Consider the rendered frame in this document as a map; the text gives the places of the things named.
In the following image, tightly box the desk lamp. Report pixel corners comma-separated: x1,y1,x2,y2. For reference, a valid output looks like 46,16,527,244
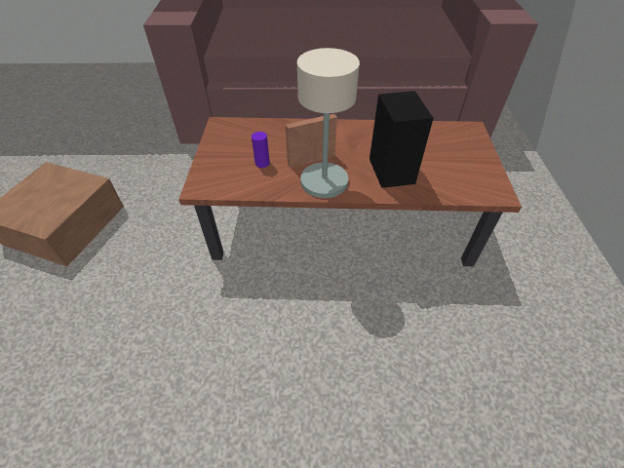
297,48,360,198

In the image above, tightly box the coffee table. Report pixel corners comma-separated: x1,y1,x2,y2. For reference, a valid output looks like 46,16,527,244
178,117,522,266

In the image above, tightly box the sofa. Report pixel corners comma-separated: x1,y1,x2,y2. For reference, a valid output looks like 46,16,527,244
143,0,538,144

